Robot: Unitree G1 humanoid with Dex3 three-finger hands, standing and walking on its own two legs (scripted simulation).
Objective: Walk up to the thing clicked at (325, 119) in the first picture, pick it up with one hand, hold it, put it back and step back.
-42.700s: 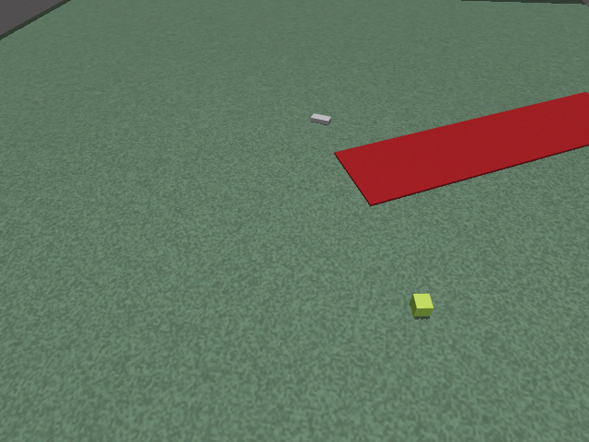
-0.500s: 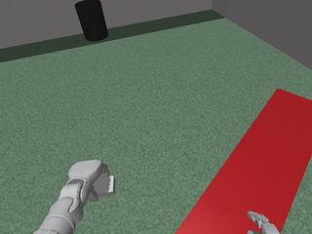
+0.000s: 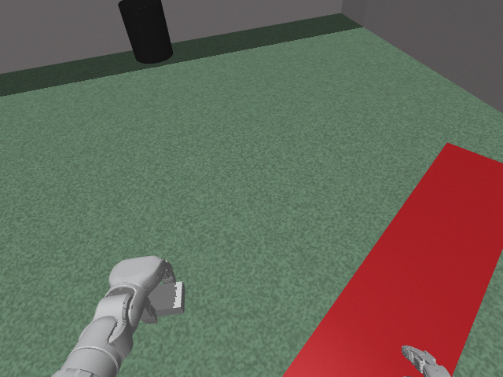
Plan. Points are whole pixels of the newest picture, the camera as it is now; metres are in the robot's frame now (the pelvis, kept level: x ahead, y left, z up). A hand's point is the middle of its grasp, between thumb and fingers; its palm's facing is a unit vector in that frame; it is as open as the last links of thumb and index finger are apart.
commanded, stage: crouch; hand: left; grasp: from above
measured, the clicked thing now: (152, 301) +0.29 +0.23 -0.10
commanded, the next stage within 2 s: lower in 1.96 s
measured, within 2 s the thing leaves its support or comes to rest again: neither
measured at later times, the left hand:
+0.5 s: hand (158, 312) +0.30 +0.25 -0.18, palm faces -0.45 -0.01 -0.89, open 8.0 cm
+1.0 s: hand (179, 326) +0.36 +0.26 -0.43, palm faces -0.48 -0.03 -0.88, open 8.1 cm
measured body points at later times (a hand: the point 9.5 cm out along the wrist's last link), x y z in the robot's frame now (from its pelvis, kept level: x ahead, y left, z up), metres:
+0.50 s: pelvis -0.01 +0.00 -0.06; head +0.07 +0.03 +0.38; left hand +0.32 +0.24 -0.13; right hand +0.09 -0.28 -0.17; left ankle +0.01 +0.10 -0.74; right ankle +0.02 -0.16 -0.73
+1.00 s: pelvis -0.07 +0.00 -0.28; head +0.14 +0.04 +0.12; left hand +0.38 +0.26 -0.38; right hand -0.01 -0.27 -0.40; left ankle +0.01 +0.10 -0.74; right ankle +0.02 -0.16 -0.73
